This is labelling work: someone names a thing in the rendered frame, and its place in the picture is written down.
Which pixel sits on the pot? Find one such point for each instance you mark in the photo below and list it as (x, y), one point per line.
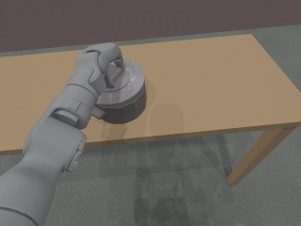
(123, 113)

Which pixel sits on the table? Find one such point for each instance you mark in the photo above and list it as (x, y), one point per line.
(194, 88)

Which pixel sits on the robot left hand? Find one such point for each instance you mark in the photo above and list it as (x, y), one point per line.
(114, 54)

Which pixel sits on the robot left upper arm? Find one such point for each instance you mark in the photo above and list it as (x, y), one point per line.
(27, 190)

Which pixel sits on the left robot forearm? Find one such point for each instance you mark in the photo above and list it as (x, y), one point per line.
(76, 101)

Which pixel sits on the knob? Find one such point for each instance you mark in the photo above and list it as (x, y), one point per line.
(115, 72)

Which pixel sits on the lid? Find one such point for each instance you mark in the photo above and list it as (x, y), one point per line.
(127, 86)

